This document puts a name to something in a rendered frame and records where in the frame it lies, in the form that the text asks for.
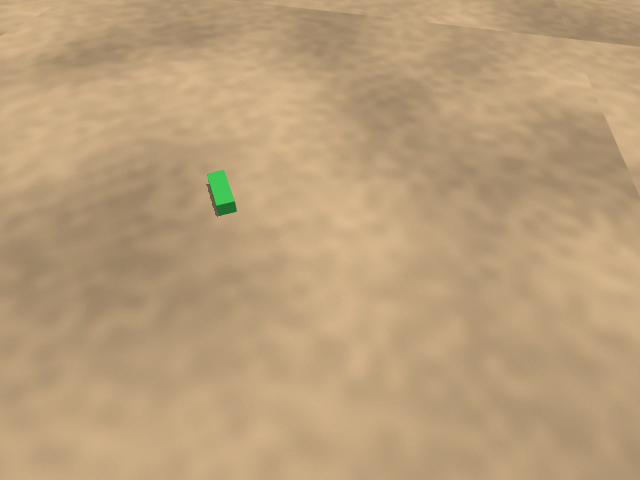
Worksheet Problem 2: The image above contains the carton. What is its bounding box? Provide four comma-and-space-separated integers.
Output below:
207, 170, 237, 216

